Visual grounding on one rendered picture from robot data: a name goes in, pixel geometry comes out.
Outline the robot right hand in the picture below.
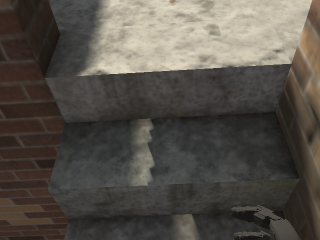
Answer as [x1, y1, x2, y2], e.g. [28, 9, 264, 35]
[230, 205, 301, 240]

